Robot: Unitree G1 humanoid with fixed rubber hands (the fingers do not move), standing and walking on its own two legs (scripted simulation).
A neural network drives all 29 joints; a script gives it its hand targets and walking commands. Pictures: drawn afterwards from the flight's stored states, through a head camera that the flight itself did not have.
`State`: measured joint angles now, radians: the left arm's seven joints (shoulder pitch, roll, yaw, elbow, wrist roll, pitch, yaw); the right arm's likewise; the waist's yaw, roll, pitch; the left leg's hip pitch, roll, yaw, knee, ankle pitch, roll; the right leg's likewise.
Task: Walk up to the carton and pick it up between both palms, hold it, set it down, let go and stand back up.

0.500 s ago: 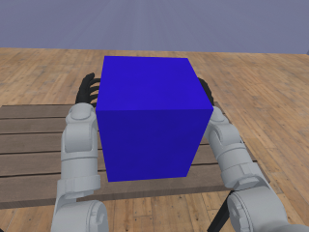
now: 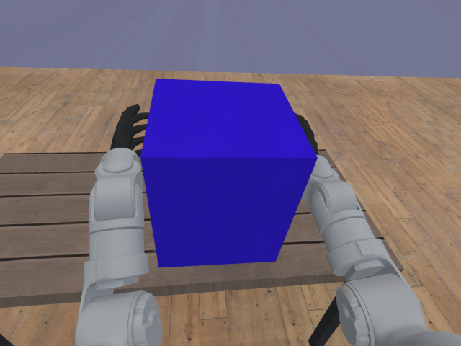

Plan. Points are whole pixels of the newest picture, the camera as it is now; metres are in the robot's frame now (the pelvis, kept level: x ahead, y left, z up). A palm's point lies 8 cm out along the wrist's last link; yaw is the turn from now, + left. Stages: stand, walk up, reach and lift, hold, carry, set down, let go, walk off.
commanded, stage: hold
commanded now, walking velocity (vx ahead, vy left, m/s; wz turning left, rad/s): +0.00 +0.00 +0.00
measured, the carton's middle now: (219, 175) +0.35 +0.01 +0.17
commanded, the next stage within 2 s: none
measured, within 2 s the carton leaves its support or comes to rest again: neither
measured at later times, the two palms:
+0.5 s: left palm (125, 152) +0.36 +0.16 +0.21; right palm (305, 157) +0.36 -0.15 +0.20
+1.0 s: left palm (127, 153) +0.36 +0.15 +0.21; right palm (307, 161) +0.36 -0.15 +0.19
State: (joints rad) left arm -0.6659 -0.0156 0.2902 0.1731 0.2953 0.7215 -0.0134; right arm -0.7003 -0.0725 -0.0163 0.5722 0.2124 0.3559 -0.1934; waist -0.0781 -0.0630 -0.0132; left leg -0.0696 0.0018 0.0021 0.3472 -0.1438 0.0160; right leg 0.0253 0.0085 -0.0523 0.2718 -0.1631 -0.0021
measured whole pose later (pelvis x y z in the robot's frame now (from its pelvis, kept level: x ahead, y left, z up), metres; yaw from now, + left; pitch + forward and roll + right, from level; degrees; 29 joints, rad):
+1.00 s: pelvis +0.00 +0.00 +0.00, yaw +0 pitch -9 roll -1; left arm -0.64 -0.03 0.29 0.14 0.30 0.73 -0.02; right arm -0.66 -0.08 0.00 0.53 0.22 0.37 -0.21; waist -0.08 -0.05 -0.01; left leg -0.05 0.00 0.00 0.34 -0.15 0.02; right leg 0.05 0.01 -0.04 0.27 -0.17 0.00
